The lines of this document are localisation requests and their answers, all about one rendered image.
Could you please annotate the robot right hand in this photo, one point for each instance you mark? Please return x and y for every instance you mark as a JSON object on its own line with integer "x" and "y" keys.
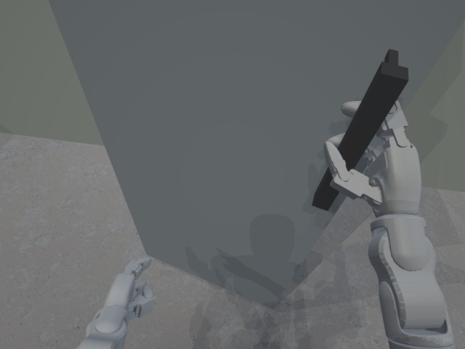
{"x": 396, "y": 169}

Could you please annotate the robot left forearm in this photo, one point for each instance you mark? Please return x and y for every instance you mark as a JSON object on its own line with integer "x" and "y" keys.
{"x": 107, "y": 330}

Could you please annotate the handle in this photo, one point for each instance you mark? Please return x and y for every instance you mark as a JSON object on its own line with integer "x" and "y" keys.
{"x": 386, "y": 86}

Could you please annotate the robot left hand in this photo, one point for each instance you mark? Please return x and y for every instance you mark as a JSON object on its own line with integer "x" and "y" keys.
{"x": 124, "y": 292}

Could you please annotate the fridge door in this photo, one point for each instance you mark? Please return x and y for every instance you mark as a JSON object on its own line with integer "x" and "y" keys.
{"x": 214, "y": 114}

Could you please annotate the robot right forearm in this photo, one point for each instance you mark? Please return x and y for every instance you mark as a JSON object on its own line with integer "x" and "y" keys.
{"x": 413, "y": 307}

